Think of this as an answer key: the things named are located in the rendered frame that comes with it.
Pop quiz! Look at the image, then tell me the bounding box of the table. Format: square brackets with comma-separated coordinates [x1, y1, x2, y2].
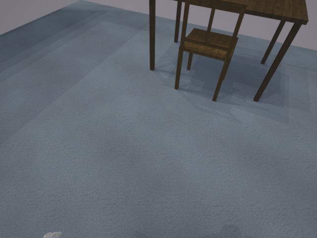
[149, 0, 309, 102]

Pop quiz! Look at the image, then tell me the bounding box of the chair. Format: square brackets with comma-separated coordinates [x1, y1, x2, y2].
[174, 0, 248, 102]

